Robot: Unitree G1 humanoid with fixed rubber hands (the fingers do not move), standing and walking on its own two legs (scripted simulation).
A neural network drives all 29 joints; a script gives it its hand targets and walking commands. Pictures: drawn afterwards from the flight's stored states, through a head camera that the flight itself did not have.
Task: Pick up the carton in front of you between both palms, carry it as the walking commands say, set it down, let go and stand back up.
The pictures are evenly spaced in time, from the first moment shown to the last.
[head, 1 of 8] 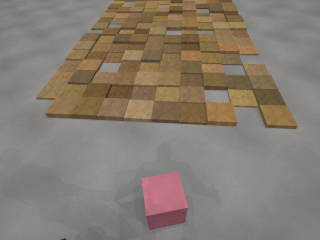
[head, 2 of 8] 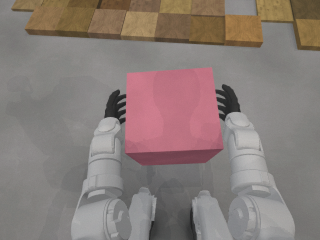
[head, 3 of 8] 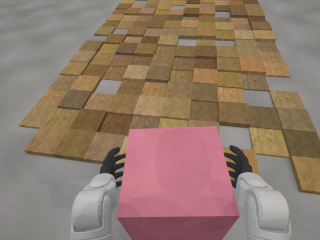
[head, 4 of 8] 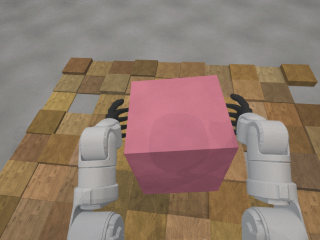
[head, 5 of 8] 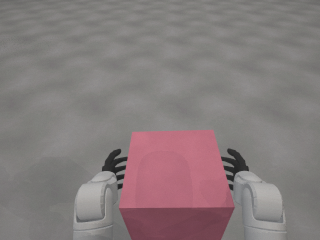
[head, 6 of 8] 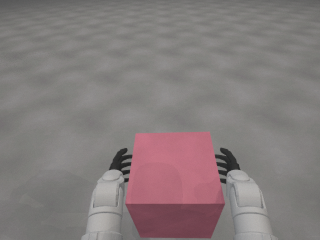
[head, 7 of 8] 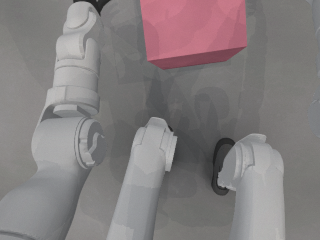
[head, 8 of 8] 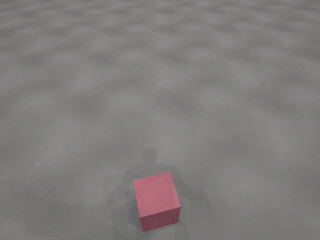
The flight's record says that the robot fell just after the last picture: no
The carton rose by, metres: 0.79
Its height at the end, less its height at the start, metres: +0.00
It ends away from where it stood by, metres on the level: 6.90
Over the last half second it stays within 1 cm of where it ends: yes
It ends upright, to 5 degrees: yes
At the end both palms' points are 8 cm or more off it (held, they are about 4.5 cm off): yes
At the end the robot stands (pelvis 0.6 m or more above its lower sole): yes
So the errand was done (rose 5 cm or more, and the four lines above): yes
